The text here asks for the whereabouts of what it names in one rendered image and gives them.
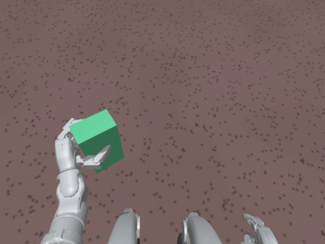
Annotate left robot hand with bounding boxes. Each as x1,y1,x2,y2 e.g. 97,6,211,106
55,118,112,173

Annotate left robot arm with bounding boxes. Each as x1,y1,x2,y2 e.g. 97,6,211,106
41,169,89,244

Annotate right robot hand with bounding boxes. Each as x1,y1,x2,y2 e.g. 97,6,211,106
241,213,278,244

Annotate carton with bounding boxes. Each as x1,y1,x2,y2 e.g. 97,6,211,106
69,109,124,173

